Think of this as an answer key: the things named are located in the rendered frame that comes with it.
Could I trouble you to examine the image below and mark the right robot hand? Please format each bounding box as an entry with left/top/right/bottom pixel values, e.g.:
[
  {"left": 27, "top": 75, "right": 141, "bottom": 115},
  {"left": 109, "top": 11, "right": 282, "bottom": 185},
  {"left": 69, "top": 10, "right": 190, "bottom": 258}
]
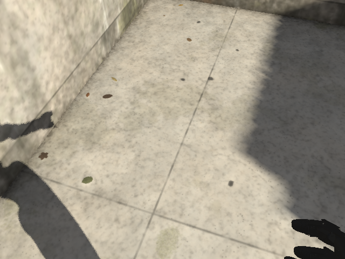
[{"left": 284, "top": 219, "right": 345, "bottom": 259}]

